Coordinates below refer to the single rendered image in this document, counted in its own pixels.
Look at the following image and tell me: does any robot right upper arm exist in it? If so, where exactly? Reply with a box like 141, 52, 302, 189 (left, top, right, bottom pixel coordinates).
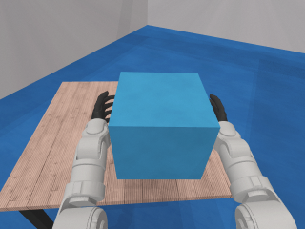
234, 200, 296, 229

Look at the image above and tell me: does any carton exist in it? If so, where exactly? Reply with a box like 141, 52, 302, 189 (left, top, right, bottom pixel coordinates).
108, 72, 221, 179

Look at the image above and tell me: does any right robot forearm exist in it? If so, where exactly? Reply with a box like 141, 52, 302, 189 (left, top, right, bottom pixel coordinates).
213, 121, 297, 229

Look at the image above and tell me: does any right robot hand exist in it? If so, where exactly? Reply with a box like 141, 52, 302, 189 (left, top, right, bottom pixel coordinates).
209, 94, 228, 122

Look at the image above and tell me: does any left robot forearm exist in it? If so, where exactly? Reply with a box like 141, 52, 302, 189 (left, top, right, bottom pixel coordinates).
52, 118, 111, 229

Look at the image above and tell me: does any left robot hand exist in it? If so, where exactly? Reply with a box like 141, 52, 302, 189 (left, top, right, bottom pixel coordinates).
91, 91, 115, 123

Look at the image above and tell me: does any table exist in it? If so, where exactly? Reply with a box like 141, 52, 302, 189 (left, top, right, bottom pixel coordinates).
0, 81, 233, 229

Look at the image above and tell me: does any robot left upper arm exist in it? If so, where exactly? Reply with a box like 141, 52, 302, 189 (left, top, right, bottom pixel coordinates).
53, 206, 108, 229

